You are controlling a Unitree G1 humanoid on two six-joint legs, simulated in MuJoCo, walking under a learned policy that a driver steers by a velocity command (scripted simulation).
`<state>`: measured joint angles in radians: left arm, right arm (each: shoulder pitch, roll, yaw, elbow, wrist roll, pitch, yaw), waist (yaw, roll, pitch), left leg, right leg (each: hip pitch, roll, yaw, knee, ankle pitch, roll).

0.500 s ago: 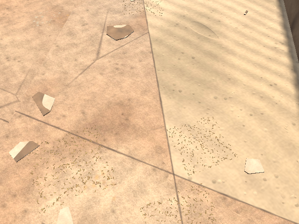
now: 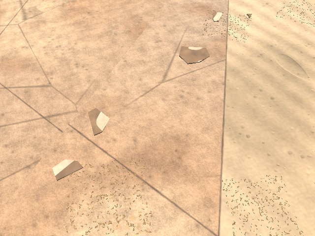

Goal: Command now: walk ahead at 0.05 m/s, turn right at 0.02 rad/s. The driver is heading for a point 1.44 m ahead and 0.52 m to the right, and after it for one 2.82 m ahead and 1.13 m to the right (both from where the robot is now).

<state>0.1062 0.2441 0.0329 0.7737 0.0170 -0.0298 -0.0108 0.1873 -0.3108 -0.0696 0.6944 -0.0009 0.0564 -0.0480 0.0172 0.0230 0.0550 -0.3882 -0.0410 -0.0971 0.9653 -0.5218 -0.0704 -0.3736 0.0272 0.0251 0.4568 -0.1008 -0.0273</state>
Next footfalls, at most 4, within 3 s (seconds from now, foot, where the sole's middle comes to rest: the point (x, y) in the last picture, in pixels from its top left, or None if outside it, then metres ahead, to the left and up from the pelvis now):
0.12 left None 0.06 0.14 -0.77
0.48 right None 0.03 -0.14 -0.77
0.92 left None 0.15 0.08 -0.77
2.66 left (198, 231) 0.47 -0.10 -0.77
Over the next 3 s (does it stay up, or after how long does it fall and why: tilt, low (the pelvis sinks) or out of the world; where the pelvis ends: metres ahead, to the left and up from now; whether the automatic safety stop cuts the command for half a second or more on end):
stays up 0.43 -0.17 0.01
